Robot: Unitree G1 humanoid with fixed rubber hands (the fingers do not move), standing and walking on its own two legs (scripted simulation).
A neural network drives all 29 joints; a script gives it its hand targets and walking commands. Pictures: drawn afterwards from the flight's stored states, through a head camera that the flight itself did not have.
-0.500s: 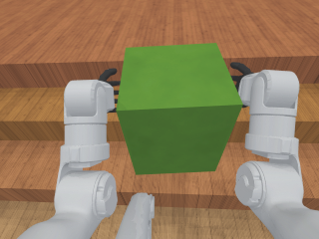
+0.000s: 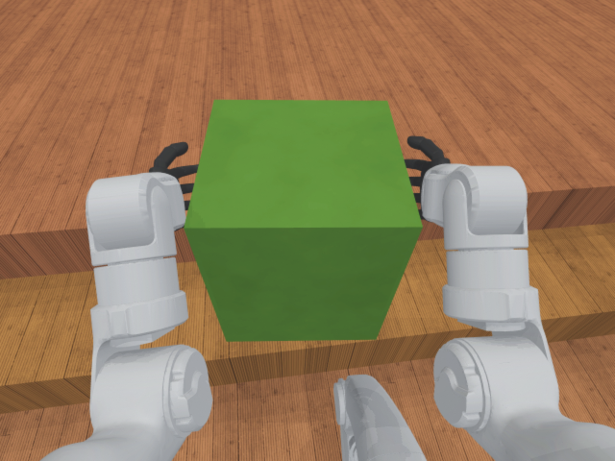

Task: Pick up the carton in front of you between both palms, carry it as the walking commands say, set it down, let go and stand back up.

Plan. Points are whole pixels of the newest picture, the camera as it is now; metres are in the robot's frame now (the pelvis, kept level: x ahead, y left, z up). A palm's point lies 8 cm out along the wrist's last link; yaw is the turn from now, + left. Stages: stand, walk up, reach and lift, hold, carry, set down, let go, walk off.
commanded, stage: carry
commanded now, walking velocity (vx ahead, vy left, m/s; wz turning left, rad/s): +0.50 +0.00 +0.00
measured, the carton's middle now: (301, 229) +0.40 -0.01 +0.10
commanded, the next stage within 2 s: none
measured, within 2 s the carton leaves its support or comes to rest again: neither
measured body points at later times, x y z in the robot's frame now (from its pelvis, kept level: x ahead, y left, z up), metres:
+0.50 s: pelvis +0.29 -0.05 +0.17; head +0.31 -0.05 +0.62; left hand +0.67 +0.14 +0.36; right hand +0.70 -0.16 +0.35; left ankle +0.31 +0.06 -0.33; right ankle +0.32 -0.13 -0.55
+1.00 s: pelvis +0.57 +0.03 +0.34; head +0.62 +0.03 +0.78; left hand +0.98 +0.14 +0.48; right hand +0.94 -0.16 +0.48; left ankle +0.59 +0.13 -0.38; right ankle +0.56 -0.07 -0.19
